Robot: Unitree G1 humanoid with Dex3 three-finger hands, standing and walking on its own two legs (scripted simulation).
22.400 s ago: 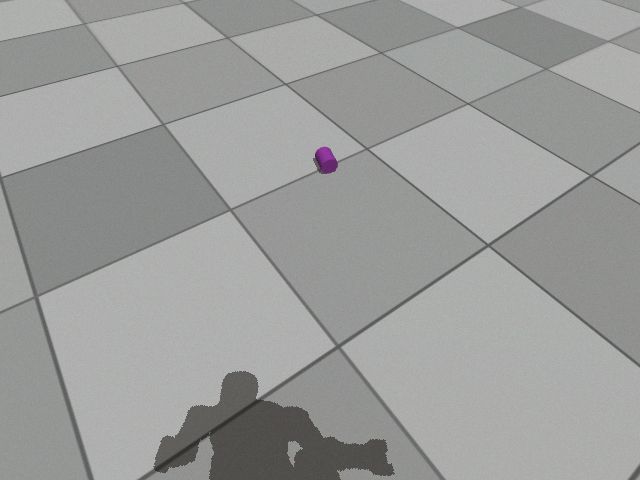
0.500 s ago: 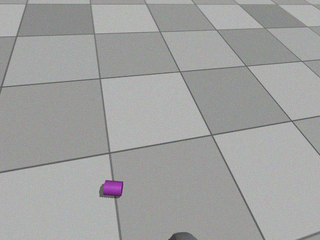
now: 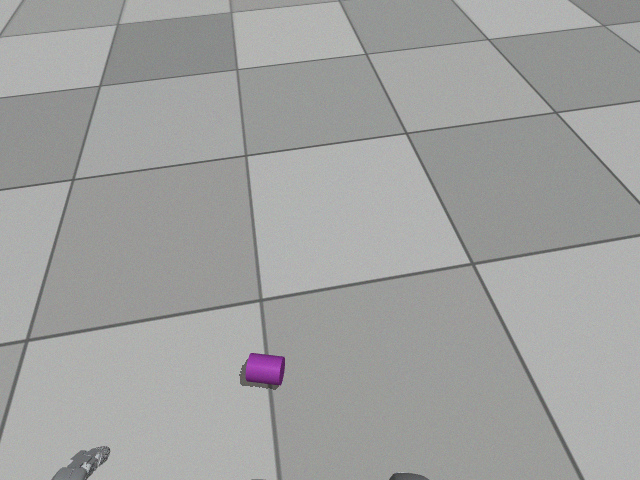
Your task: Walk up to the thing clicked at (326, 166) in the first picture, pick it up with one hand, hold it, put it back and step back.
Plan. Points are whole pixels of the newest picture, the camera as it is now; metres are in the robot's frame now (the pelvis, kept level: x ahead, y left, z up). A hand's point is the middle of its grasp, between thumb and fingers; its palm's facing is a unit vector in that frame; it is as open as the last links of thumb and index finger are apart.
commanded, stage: walk up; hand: left
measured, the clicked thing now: (265, 368) +0.50 +0.19 -0.71
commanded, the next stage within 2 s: none
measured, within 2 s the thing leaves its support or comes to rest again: neither
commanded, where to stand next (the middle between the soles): +0.09 -0.01 m, yaw -5 degrees
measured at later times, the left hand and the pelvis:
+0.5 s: hand out of the picture +0.11 +0.26 -0.14, palm faces -0.04 -0.95 -0.31, open 7.4 cm; pelvis +0.01 +0.01 +0.01, yaw -2 degrees
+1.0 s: hand out of the picture +0.11 +0.25 -0.13, palm faces -0.07 -0.94 -0.32, open 7.4 cm; pelvis +0.02 -0.01 +0.02, yaw -4 degrees
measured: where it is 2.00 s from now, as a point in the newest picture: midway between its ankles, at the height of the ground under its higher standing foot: outside the picture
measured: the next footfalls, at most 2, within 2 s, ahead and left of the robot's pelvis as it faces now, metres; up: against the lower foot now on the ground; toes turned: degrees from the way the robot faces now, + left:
left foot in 0.02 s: +0.03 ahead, +0.14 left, +0.00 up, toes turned -2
left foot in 1.64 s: +0.09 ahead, +0.14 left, +0.00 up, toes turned -4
